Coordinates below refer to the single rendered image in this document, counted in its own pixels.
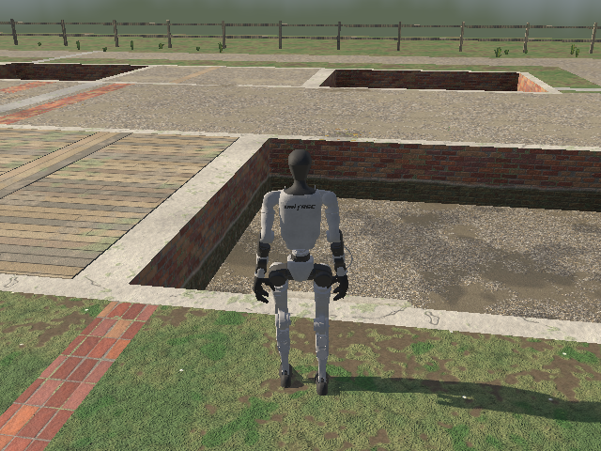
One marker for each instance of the left robot hand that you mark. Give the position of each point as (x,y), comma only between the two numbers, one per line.
(259,291)

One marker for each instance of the right robot hand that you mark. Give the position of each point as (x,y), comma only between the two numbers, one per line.
(342,289)

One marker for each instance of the left robot upper arm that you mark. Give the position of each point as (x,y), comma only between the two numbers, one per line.
(267,216)

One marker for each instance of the right robot upper arm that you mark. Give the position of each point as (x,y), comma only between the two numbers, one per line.
(329,199)

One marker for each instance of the right robot foot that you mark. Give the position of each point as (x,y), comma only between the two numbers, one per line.
(321,387)

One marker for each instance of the robot right forearm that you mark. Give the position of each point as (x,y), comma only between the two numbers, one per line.
(338,256)

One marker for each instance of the robot left forearm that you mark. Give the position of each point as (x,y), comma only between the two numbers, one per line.
(262,258)

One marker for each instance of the humanoid robot head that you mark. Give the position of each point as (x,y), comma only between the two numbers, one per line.
(299,162)

